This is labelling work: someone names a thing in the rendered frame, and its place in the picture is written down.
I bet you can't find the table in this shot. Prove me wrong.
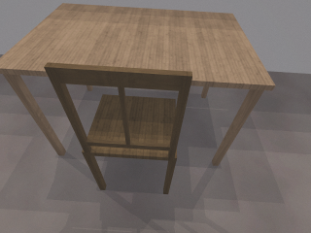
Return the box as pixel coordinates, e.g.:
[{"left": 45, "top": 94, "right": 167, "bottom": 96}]
[{"left": 0, "top": 3, "right": 276, "bottom": 166}]

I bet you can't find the chair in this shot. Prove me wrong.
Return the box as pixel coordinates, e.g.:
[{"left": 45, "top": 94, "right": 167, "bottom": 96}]
[{"left": 44, "top": 62, "right": 192, "bottom": 194}]

